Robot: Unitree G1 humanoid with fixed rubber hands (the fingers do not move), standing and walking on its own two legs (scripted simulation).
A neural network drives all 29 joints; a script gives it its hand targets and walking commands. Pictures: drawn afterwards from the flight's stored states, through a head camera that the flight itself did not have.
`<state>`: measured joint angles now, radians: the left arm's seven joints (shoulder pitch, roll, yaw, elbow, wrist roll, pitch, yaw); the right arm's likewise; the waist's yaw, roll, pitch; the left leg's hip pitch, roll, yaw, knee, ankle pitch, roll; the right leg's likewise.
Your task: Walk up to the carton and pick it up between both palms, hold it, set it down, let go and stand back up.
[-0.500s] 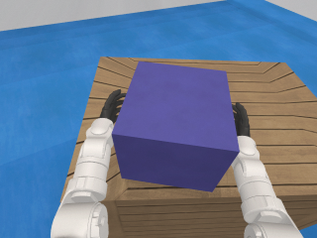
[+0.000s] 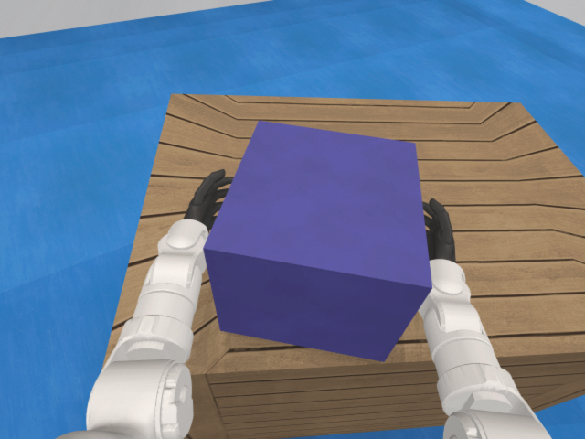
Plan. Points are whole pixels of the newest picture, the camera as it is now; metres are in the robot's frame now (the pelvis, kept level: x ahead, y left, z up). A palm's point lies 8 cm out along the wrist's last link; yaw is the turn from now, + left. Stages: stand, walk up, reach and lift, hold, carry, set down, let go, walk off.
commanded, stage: set down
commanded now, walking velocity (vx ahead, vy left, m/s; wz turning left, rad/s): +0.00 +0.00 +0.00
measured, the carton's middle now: (318, 235) +0.40 -0.05 +0.03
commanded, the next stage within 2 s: none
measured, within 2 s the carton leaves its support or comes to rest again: rests again in 0.56 s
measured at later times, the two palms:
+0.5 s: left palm (199, 228) +0.40 +0.13 +0.05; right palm (433, 264) +0.33 -0.21 +0.05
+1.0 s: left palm (201, 229) +0.41 +0.13 +0.04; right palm (431, 271) +0.33 -0.21 +0.04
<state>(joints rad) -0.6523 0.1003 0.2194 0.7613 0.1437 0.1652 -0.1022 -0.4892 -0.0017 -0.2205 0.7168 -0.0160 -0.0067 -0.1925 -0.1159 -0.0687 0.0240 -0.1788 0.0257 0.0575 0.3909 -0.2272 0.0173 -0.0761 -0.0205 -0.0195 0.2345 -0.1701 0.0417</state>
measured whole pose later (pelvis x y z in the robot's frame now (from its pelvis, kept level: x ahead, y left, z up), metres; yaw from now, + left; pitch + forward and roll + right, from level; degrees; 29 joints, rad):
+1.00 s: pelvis +0.00 +0.00 +0.00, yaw +0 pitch +3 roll -2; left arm -0.69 0.11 0.28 0.95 0.16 -0.06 -0.13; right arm -0.52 0.04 -0.32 0.94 -0.09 -0.27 -0.20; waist -0.12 -0.07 0.02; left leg -0.23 0.03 0.06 0.39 -0.22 0.02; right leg -0.13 -0.02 -0.02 0.25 -0.17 0.04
